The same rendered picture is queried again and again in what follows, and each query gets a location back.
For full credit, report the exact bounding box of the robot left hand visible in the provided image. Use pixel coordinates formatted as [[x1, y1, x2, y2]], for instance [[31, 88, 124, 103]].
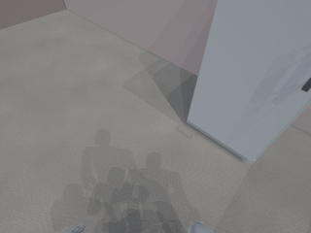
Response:
[[64, 223, 86, 233]]

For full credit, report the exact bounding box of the robot right thigh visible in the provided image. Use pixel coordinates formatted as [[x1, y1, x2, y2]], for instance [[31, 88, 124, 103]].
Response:
[[187, 223, 214, 233]]

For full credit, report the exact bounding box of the fridge door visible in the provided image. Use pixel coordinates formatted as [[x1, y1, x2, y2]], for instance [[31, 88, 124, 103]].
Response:
[[188, 0, 311, 161]]

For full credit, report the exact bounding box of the handle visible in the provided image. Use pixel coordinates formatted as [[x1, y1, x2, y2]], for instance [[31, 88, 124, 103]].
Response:
[[301, 78, 311, 92]]

